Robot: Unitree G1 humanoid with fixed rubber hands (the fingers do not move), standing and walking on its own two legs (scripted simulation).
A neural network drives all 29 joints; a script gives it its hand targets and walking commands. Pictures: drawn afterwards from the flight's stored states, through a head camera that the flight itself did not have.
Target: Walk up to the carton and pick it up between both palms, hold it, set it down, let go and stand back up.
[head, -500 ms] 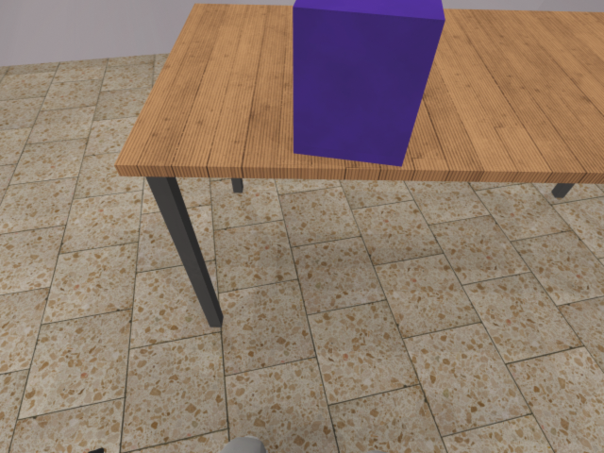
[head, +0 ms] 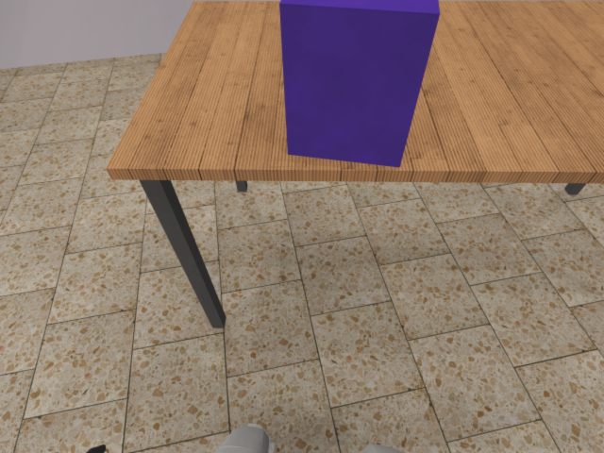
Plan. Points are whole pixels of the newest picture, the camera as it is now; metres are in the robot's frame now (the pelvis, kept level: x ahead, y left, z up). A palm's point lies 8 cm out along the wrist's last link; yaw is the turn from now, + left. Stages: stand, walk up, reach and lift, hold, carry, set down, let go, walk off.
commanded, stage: walk up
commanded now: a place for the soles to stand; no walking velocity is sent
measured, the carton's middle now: (355, 63) +0.68 -0.05 +0.16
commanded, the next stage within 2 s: none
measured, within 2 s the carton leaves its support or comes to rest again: neither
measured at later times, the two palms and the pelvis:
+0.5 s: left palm out of the picture +0.07 +0.31 -0.10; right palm out of the picture +0.05 -0.31 -0.10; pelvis +0.00 +0.00 +0.00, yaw +1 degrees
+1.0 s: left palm out of the picture +0.06 +0.33 -0.11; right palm out of the picture +0.06 -0.28 -0.09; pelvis +0.00 +0.03 +0.01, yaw +2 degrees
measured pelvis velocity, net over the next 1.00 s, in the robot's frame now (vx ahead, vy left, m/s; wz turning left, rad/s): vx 0.00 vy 0.03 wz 0.03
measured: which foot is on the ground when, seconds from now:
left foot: down 0.00-1.00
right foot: down 0.00-1.00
